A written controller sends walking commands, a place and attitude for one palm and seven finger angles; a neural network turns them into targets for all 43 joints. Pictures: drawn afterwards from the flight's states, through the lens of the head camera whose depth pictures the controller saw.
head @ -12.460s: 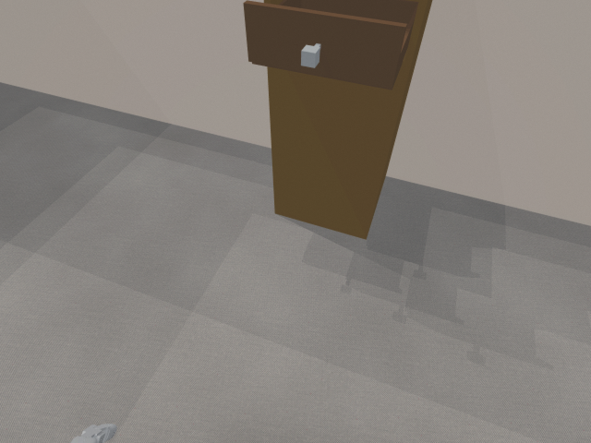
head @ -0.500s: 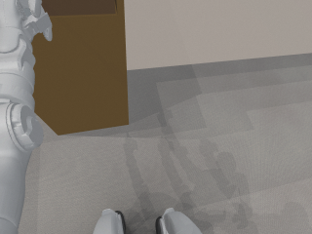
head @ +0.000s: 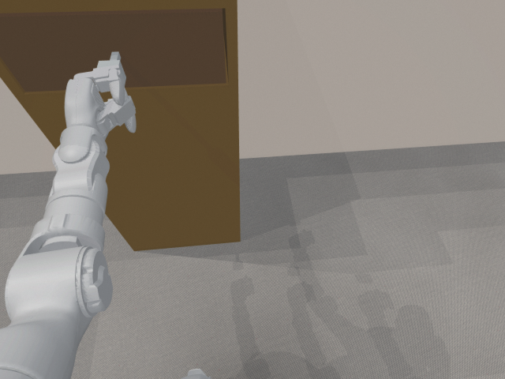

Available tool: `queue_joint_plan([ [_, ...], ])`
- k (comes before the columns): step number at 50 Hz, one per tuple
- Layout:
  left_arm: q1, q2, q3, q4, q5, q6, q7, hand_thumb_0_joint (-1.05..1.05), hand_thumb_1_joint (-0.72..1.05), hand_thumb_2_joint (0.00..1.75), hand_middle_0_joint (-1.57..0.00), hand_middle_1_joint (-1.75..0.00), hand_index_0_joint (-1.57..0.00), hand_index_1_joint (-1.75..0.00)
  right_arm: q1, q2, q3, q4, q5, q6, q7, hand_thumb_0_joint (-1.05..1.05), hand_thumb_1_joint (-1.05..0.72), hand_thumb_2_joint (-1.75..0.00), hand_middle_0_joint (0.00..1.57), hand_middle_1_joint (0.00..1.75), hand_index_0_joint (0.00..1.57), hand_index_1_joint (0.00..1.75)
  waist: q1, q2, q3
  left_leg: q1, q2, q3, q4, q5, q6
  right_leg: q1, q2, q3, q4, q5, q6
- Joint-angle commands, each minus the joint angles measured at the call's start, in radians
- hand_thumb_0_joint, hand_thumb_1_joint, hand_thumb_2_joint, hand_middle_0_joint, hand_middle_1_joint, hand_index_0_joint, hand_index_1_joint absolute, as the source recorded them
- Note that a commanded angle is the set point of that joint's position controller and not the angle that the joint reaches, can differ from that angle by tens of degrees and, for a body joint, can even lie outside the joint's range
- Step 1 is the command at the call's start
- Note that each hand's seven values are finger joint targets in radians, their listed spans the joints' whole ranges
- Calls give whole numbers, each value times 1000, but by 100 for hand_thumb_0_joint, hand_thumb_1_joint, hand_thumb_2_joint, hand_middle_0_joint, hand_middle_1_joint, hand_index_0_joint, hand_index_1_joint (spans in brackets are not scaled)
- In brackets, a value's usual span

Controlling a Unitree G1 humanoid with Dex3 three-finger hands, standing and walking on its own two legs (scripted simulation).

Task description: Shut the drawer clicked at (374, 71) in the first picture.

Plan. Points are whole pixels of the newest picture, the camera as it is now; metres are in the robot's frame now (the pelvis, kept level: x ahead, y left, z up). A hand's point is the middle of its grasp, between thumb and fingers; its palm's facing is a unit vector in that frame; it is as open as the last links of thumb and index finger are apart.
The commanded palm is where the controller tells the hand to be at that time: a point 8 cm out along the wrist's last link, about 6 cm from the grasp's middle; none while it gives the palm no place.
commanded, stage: draw the hand back to the body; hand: left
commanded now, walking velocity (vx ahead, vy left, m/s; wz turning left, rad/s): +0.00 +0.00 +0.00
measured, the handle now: (113, 68) +0.61 +0.20 +0.13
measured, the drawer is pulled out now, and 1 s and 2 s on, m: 0.00 0.00 0.00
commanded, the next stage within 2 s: step back with the hand held close in 1.26 s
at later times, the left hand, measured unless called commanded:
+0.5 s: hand (70, 198) +0.32 +0.19 +0.17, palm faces +0.17 -0.97 -0.16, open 3.3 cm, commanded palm +0.28 +0.24 +0.17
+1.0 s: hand out of the picture +0.19 +0.23 +0.19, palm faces +0.38 -0.86 -0.34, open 3.3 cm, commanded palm +0.13 +0.27 +0.21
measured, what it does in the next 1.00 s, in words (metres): stands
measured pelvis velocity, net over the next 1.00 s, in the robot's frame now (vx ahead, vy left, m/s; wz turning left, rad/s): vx -0.01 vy -0.01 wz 0.02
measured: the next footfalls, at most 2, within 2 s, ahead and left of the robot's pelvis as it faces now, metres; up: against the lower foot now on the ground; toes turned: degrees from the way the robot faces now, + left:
none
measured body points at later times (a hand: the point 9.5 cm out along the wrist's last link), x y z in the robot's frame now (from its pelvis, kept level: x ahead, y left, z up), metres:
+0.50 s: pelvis -0.01 -0.02 +0.03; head -0.02 -0.04 +0.47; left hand +0.31 +0.24 +0.18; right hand +0.17 -0.25 -0.06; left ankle +0.02 +0.11 -0.70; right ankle -0.05 -0.12 -0.70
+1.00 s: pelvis -0.01 -0.01 +0.04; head -0.03 -0.04 +0.49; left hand +0.16 +0.27 +0.21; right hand +0.18 -0.22 -0.05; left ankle +0.02 +0.11 -0.70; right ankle -0.05 -0.12 -0.71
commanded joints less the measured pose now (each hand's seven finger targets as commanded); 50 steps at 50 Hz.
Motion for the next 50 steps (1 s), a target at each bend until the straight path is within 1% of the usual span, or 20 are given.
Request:
queue_joint_plan([
  [1, -236, 197, 6, -317, -53, -9, -34, 0, 90, 90, -140, -160, -140, -160, 84, -159, -54, -119, 31, -1, -15, 0, -90, -90, 20, 30, 20, 30, 46, -38, -397, 453, -50, -30, -47, 471, 36, 140, 35, -1, -90, 622, 5],
  [3, -194, 220, 28, -423, -74, 7, -36, 0, 90, 90, -140, -160, -140, -160, 48, -158, -55, -143, 40, 2, -26, 0, -90, -90, 20, 30, 20, 30, 66, -45, -404, 459, -58, -17, -66, 463, 42, 205, 29, 8, -102, 668, 7],
  [6, -146, 164, -22, -618, -97, 7, -39, 0, 90, 90, -140, -160, -140, -160, -6, -141, -54, -161, 50, -14, -35, 0, -90, -90, 20, 30, 20, 30, 73, 3, -404, 539, -57, -18, -86, 476, 41, 220, 26, 6, -122, 668, 5],
  [7, -113, 140, -42, -649, -105, 10, -42, 0, 90, 90, -140, -160, -140, -160, -19, -138, -50, -164, 52, -20, -38, 0, -90, -90, 20, 30, 20, 30, 69, 3, -384, 550, -59, -16, -89, 468, 44, 219, 26, 6, -132, 660, 6],
  [10, -20, 153, -31, -648, -125, 50, -57, 0, 90, 90, -140, -160, -140, -160, -67, -142, -45, -158, 61, -29, -54, 0, -90, -90, 20, 30, 20, 30, 75, -60, -278, 506, -64, -13, -126, 366, 46, 222, 17, 10, -165, 608, 14],
  [12, -7, 146, -49, -726, -133, 62, -69, 0, 90, 90, -140, -160, -140, -160, -103, -137, -38, -168, 67, -39, -63, 0, -90, -90, 20, 30, 20, 30, 84, -28, -274, 537, -67, -15, -137, 348, 47, 232, 13, 13, -177, 573, 9],
  [14, 61, 99, -85, -772, -145, 84, -83, 0, 90, 90, -140, -160, -140, -160, -142, -128, -32, -179, 72, -52, -68, 0, -90, -90, 20, 30, 20, 30, 94, 11, -267, 574, -67, -24, -152, 342, 41, 220, 11, 5, -186, 537, 4],
  [17, 178, 113, -61, -810, -175, 113, -97, 0, 90, 90, -140, -160, -140, -160, -184, -129, -22, -193, 75, -69, -77, 0, -90, -90, 20, 30, 20, 30, 114, -62, -224, 556, -70, -26, -174, 303, 43, 249, 7, 6, -209, 509, 8],
  [19, 214, 112, -56, -858, -185, 137, -108, 0, 90, 90, -140, -160, -140, -160, -219, -124, -15, -204, 79, -79, -82, 0, -90, -90, 20, 30, 20, 30, 123, -59, -194, 555, -74, -26, -194, 279, 41, 256, -1, 10, -222, 495, 10],
  [20, 247, 159, -82, -992, -78, 98, -1, 0, 90, 90, -140, -160, -140, -160, -280, -103, -7, -216, 69, -80, -89, 0, -90, -90, 20, 30, 20, 30, 142, -54, -133, 595, -68, -6, -242, 259, 33, 230, -19, 41, -294, 447, 9],
  [22, 364, 78, -132, -1021, -52, 101, 86, 0, 90, 90, -140, -160, -140, -160, -291, -99, -3, -205, 62, -78, -98, 0, -90, -90, 20, 30, 20, 30, 135, -69, -101, 610, -61, -10, -284, 230, 30, 266, -17, 31, -329, 381, 8],
  [23, 425, 86, -113, -1021, -42, 108, 113, 0, 90, 90, -140, -160, -140, -160, -299, -98, -3, -199, 62, -74, -101, 0, -90, -90, 20, 30, 20, 30, 137, -85, -81, 618, -55, -6, -298, 226, 30, 278, -19, 32, -340, 377, 11],
  [26, 459, 100, -97, -1104, -14, 104, 161, 0, 90, 90, -140, -160, -140, -160, -324, -90, 4, -193, 51, -73, -108, 0, -90, -90, 20, 30, 20, 30, 143, -34, -70, 668, -55, -6, -346, 231, 27, 319, -19, 30, -379, 357, 6],
  [27, 483, 108, -94, -1123, -9, 101, 171, 0, 90, 90, -140, -160, -140, -160, -332, -92, 4, -190, 50, -74, -110, 0, -90, -90, 20, 30, 20, 30, 145, -46, -62, 679, -55, -5, -359, 230, 29, 330, -16, 32, -400, 346, 6],
  [30, 570, 92, -96, -1233, 0, 90, 192, 0, 90, 90, -140, -160, -140, -160, -352, -80, 10, -193, 39, -85, -112, 0, -90, -90, 20, 30, 20, 30, 157, 11, -72, 734, -53, -6, -392, 271, 25, 379, -20, 27, -415, 374, -1],
  [31, 607, 90, -92, -1264, 2, 90, 197, 0, 90, 90, -140, -160, -140, -160, -352, -77, 10, -192, 35, -87, -112, 0, -90, -90, 20, 30, 20, 30, 160, 0, -85, 751, -53, -6, -399, 294, 25, 397, -19, 24, -417, 397, 0],
  [37, 839, 89, -61, -1365, 2, 85, 203, 0, 90, 90, -140, -160, -140, -160, -384, -72, 7, -189, 22, -90, -112, 0, -90, -90, 20, 30, 20, 30, 177, -42, -6, 756, -52, -1, -432, 286, 24, 417, -18, 23, -476, 368, 4],
  [40, 944, 76, -51, -1441, 4, 80, 204, 0, 90, 90, -140, -160, -140, -160, -385, -64, 8, -193, 17, -93, -110, 0, -90, -90, 20, 30, 20, 30, 183, -16, 8, 759, -52, -2, -436, 302, 22, 431, -22, 18, -468, 385, 3],
  [47, 1187, 107, 22, -1593, 5, 65, 210, 0, 90, 90, -140, -160, -140, -160, -390, -61, -4, -195, 8, -117, -107, 0, -90, -90, 20, 30, 20, 30, 198, -27, 47, 748, -49, 0, -430, 291, 22, 419, -23, 20, -494, 357, 6],
  [50, 1289, 89, 28, -1653, 3, 59, 211, 0, 90, 90, -140, -160, -140, -160, -384, -53, -6, -200, 9, -125, -105, 0, -90, -90, 20, 30, 20, 30, 200, -10, 51, 740, -48, -1, -424, 302, 21, 422, -28, 16, -477, 369, 7],
])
